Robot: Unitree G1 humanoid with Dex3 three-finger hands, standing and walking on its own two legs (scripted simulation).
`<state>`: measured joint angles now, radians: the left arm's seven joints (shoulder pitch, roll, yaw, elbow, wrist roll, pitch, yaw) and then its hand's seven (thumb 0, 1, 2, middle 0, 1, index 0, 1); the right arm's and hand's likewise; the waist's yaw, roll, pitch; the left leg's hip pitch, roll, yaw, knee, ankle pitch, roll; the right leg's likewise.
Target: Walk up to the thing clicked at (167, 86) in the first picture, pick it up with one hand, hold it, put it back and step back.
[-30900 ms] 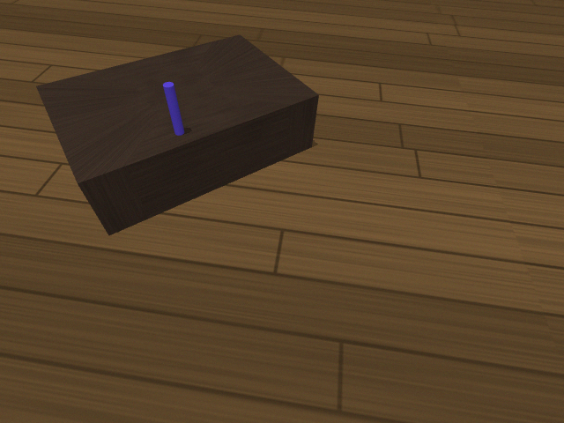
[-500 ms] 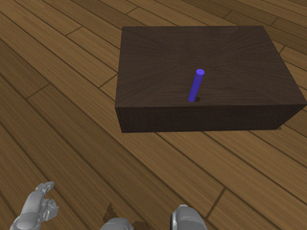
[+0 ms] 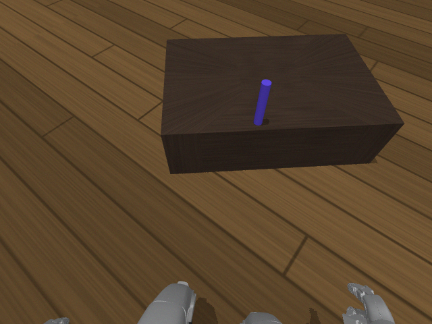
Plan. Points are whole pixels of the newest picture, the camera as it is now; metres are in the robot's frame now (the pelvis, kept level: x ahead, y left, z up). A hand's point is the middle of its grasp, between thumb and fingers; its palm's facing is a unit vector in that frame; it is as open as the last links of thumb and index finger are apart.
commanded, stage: step back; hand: right
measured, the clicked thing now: (261, 104) +0.96 -0.14 -0.32
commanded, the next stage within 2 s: stand in 1.36 s
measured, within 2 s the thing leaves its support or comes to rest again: neither
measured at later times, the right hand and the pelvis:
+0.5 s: hand out of the picture -0.02 -0.26 -0.13, palm faces -0.08 +0.90 -0.42, open 7.4 cm; pelvis -0.13 +0.00 +0.00, yaw +1 degrees
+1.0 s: hand out of the picture -0.04 -0.26 -0.14, palm faces -0.04 +0.94 -0.35, open 7.4 cm; pelvis -0.11 -0.01 +0.01, yaw +1 degrees
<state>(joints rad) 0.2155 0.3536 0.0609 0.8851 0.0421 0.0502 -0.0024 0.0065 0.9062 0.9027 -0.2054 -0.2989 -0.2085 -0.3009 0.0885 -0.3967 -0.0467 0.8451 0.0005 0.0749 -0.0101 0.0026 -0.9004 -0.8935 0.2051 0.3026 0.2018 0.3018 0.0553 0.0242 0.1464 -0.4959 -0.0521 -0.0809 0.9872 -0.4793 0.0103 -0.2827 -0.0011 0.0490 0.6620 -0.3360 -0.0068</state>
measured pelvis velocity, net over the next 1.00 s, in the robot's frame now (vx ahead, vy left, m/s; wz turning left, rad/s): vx -0.11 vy -0.01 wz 0.03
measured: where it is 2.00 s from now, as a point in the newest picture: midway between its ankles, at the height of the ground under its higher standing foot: outside the picture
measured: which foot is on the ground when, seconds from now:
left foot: up 0.00-0.16, down 0.18-1.00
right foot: down 0.00-0.20, up 0.22-0.48, down 0.50-1.00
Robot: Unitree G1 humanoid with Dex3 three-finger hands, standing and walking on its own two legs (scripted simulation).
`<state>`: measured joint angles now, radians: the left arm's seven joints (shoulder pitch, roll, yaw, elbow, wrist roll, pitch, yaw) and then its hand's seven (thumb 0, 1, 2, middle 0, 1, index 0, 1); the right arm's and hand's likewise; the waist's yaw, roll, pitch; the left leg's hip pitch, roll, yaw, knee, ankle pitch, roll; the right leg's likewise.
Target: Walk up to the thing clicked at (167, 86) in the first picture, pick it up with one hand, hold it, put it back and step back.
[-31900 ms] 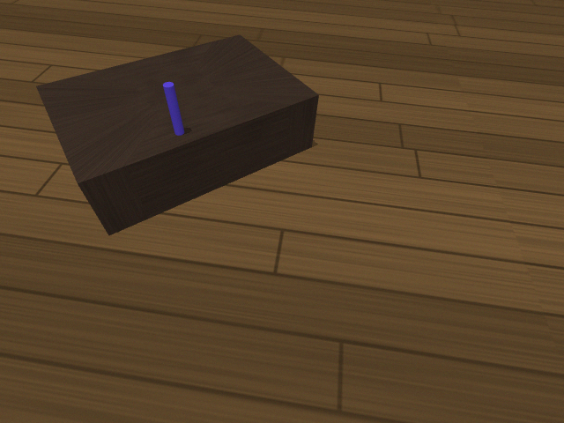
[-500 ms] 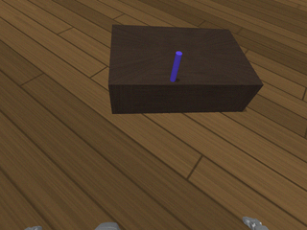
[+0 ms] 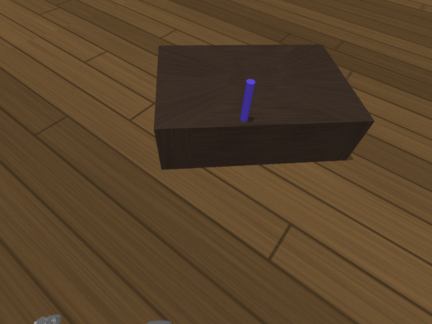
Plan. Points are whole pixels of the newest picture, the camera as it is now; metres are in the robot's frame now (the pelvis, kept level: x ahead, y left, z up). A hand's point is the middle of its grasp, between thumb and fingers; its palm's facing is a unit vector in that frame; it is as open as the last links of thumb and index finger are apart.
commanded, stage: step back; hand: right
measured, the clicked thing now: (247, 101) +1.06 -0.16 -0.32
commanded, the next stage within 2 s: stand in 0.36 s
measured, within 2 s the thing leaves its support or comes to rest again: neither
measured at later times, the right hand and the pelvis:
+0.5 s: hand (331, 315) +0.15 -0.25 -0.14, palm faces -0.03 +0.94 -0.35, open 7.4 cm; pelvis +0.03 +0.00 +0.01, yaw +1 degrees
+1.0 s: hand out of the picture +0.06 -0.25 -0.14, palm faces -0.03 +0.95 -0.32, open 7.4 cm; pelvis +0.00 +0.00 +0.02, yaw +0 degrees
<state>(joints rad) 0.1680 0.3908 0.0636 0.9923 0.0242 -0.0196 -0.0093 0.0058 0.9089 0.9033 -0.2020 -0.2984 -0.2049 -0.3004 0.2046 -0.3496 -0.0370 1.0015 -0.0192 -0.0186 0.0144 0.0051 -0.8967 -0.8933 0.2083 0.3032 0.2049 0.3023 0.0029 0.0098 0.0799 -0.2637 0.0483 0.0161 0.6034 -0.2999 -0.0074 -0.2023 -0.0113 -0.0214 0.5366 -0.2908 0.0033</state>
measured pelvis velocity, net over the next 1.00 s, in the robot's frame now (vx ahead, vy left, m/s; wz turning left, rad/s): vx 0.00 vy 0.00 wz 0.01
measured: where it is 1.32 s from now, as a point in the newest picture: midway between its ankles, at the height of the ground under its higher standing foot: outside the picture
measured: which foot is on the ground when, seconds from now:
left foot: down 0.00-1.00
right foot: down 0.00-1.00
